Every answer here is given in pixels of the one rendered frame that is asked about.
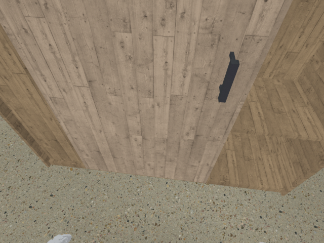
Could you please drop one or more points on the handle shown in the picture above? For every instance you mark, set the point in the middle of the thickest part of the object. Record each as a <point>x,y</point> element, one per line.
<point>229,78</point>

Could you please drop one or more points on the wardrobe door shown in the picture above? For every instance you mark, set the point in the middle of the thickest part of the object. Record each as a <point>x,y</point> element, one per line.
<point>22,96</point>
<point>134,84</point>

